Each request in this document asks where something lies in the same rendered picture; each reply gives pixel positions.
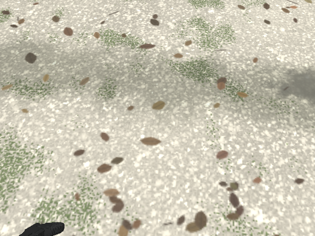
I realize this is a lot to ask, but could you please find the left robot hand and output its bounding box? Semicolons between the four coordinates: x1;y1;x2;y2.
19;222;65;236

